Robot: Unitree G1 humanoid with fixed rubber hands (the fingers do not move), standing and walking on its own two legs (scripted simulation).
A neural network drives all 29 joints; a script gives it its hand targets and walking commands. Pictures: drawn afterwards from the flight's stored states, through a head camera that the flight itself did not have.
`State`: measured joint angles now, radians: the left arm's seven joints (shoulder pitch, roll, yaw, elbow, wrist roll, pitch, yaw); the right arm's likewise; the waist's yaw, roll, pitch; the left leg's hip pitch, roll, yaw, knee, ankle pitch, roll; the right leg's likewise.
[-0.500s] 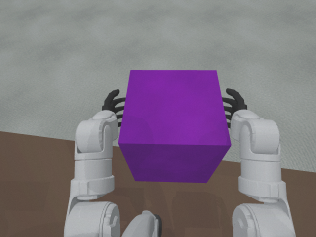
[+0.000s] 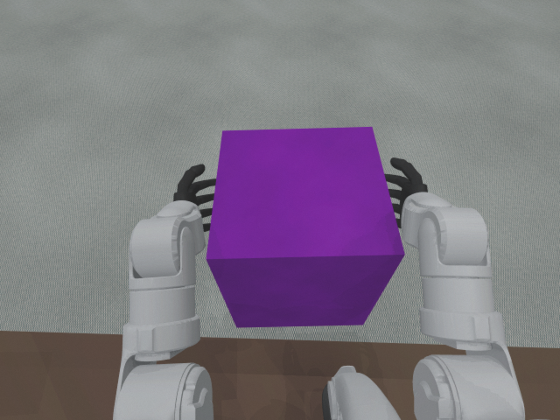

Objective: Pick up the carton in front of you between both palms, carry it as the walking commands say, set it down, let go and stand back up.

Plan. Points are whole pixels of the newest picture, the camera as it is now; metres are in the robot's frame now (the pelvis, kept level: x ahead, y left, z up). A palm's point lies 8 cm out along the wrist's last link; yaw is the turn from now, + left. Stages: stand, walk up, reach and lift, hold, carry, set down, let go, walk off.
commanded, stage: carry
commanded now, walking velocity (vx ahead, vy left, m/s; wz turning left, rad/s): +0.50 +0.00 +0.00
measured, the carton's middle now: (298, 235) +0.36 -0.02 +0.03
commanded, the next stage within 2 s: none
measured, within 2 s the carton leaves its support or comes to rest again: neither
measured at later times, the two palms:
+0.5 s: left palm (204, 108) +0.65 +0.14 +0.05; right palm (352, 100) +0.67 -0.16 +0.04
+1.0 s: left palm (219, 42) +0.98 +0.13 +0.02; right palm (333, 39) +0.96 -0.16 +0.02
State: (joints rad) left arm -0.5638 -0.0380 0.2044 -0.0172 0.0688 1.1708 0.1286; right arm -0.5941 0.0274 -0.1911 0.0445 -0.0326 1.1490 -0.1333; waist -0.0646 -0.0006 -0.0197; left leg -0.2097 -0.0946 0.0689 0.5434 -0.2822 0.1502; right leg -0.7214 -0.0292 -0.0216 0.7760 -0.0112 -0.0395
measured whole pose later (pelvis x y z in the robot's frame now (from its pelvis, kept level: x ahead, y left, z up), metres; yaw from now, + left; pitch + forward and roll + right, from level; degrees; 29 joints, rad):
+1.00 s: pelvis +0.62 +0.00 -0.07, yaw +0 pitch +5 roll -1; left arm -0.57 -0.04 0.20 0.01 0.08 1.17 0.13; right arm -0.58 0.02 -0.19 0.05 -0.03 1.15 -0.14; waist -0.07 0.00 0.00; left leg -0.28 -0.06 0.09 0.46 -0.28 0.12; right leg -0.78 -0.08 -0.01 1.05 -0.26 0.00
